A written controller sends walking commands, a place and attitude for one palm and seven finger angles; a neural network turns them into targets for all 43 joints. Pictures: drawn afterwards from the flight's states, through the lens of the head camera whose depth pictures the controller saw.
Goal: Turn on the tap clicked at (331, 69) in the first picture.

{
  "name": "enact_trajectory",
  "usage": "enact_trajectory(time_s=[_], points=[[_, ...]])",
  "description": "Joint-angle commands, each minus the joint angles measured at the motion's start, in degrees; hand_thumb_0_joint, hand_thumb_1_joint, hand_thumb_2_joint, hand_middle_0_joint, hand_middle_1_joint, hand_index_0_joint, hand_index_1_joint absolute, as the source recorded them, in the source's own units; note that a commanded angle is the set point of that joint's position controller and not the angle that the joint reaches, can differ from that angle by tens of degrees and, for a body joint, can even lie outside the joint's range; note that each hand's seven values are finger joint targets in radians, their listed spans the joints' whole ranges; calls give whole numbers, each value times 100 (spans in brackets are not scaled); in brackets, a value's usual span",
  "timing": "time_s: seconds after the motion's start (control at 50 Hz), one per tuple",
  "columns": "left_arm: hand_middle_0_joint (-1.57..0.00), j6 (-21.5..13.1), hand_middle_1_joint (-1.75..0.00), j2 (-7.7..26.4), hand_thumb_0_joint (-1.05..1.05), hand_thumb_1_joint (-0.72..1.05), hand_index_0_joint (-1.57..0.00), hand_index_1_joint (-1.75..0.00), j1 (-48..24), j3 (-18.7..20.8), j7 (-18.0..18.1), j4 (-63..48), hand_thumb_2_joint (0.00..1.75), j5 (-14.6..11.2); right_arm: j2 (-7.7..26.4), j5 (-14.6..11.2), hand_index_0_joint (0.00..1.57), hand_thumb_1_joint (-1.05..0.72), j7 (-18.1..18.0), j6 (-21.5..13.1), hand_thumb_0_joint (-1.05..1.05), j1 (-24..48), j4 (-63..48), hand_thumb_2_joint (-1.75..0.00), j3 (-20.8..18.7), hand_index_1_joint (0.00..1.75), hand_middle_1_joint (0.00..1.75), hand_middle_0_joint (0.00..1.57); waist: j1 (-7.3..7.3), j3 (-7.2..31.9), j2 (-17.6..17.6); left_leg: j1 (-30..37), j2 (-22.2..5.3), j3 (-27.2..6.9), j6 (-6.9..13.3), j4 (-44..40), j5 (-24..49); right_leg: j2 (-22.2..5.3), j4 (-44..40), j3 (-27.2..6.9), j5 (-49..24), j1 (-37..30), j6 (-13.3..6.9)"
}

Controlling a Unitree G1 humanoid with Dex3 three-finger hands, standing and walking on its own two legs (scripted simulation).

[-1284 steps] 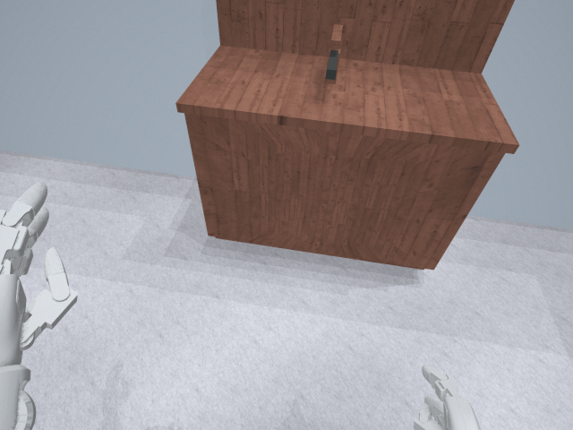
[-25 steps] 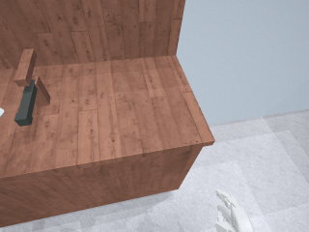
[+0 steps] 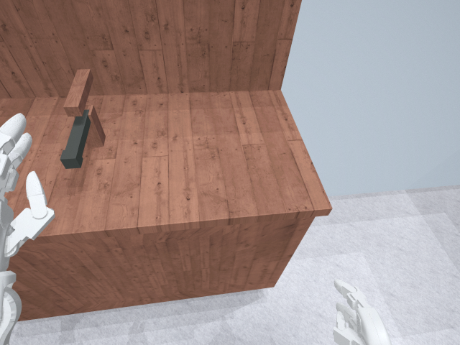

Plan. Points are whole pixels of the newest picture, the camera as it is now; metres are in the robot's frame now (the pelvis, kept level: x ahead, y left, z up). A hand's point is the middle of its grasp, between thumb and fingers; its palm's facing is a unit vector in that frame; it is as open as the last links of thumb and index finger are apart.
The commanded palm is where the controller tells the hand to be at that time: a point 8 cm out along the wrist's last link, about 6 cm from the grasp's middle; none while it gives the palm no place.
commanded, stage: come to a stop and stand still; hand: left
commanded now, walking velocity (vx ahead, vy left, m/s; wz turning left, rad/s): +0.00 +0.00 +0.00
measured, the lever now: (71, 159) +0.40 +0.37 +0.05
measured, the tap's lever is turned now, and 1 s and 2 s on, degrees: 0 0 0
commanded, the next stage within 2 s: look again from close up in 0.26 s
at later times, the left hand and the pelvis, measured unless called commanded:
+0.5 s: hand (57, 211) +0.22 +0.26 +0.16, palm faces +0.38 -0.86 -0.35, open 7.4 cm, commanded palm +0.16 +0.28 +0.18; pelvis +0.00 +0.00 +0.00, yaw +0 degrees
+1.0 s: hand (52, 210) +0.22 +0.26 +0.16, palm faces +0.40 -0.86 -0.33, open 7.4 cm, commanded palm +0.17 +0.29 +0.18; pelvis +0.02 +0.00 +0.00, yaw +1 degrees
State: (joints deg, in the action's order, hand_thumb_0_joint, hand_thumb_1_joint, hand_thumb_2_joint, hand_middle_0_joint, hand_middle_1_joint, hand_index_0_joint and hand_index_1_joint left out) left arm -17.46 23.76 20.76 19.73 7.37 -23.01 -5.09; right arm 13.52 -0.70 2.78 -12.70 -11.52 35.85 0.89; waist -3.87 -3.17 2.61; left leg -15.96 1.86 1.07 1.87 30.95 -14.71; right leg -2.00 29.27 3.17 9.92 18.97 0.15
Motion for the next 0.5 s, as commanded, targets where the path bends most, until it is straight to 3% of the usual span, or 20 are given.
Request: enact_trajectory(time_s=[0.0,0.02,0.08,0.1,0.12,0.2,0.22,0.3,0.32,0.38,0.4,0.42,0.48], points=[[-20,-250,-30,1141,0,90,-20,-30,-585,760,49,-744,90,-53,864,-78,20,-90,-65,-148,0,267,-781,-90,-332,30,30,20,146,430,-521,-637,-520,-710,-27,-1205,-1285,-191,-561,-565,700,-612,-95],[-20,-263,-30,883,0,90,-20,-30,-656,547,21,-795,90,-55,758,-96,20,-90,-59,-135,0,203,-803,-90,-312,30,30,20,160,466,-557,-756,-573,-770,-29,-1297,-1457,-204,-499,-451,720,-749,-68],[-20,-300,-30,916,0,90,-20,-30,-683,537,19,-1043,90,-28,763,-86,20,-90,-19,-184,0,268,-857,-90,-294,30,30,20,149,445,-643,-1025,-592,-828,49,-1348,-1739,-124,-424,-457,690,-946,-43],[-20,-306,-30,1104,0,90,-20,-30,-682,685,26,-1148,90,-16,821,-82,20,-90,-19,-195,0,295,-901,-90,-310,30,30,20,148,557,-795,-1012,-601,-863,75,-1383,-1736,-84,-330,-468,587,-1075,-37],[-20,-304,-30,897,0,90,-20,-30,-649,511,10,-1180,90,-16,716,-84,20,-90,-17,-202,0,241,-869,-90,-297,30,30,20,162,621,-819,-1006,-612,-845,63,-1376,-1671,-120,-290,-416,468,-1147,-33],[-20,-279,-30,1135,0,90,-20,-30,-590,713,30,-1360,90,-35,789,-56,20,-90,8,-273,0,236,-822,-90,-304,30,30,20,166,694,-758,-783,-528,-840,5,-1206,-1234,-139,-311,-517,291,-1025,-77],[-20,-266,-30,925,0,90,-20,-30,-596,552,14,-1329,90,-44,702,-63,20,-90,-3,-266,0,204,-778,-90,-295,30,30,20,179,674,-726,-757,-542,-811,-25,-1201,-1174,-183,-337,-496,293,-990,-74],[-20,-203,-30,1149,0,90,-20,-30,-398,785,29,-1187,90,-84,747,-53,20,-90,-26,-276,0,249,-697,-90,-322,30,30,20,173,723,-515,-386,-417,-725,-76,-973,-598,-264,-503,-601,162,-785,-131],[-20,-204,-30,931,0,90,-20,-30,-402,612,4,-1223,90,-96,676,-62,20,-90,-44,-260,0,217,-665,-90,-331,30,30,20,183,779,-536,-321,-440,-690,-104,-962,-451,-289,-486,-555,86,-821,-125],[-20,-196,-30,990,0,90,-20,-30,-260,681,-1,-1317,90,-135,698,-67,20,-90,-60,-258,0,262,-684,-90,-349,30,30,20,158,752,-429,-280,-371,-659,-107,-874,-290,-340,-564,-619,0,-821,-134],[-20,-169,-30,1146,0,90,-20,-30,-147,834,9,-1272,90,-136,731,-69,20,-90,-67,-249,0,302,-668,-90,-358,30,30,20,162,847,-475,-129,-385,-660,-104,-875,-97,-318,-517,-620,-140,-823,-136],[-20,-172,-30,934,0,90,-20,-30,-124,664,-12,-1353,90,-149,663,-77,20,-90,-79,-237,0,268,-671,-90,-362,30,30,20,161,936,-408,-101,-407,-645,-123,-877,34,-337,-466,-550,-233,-926,-118],[-20,-157,-30,1030,0,90,-20,-30,36,764,-7,-1425,90,-186,678,-82,20,-90,-95,-225,0,339,-703,-90,-378,30,30,20,146,854,-323,-106,-368,-634,-118,-837,61,-372,-546,-620,-246,-867,-111]])
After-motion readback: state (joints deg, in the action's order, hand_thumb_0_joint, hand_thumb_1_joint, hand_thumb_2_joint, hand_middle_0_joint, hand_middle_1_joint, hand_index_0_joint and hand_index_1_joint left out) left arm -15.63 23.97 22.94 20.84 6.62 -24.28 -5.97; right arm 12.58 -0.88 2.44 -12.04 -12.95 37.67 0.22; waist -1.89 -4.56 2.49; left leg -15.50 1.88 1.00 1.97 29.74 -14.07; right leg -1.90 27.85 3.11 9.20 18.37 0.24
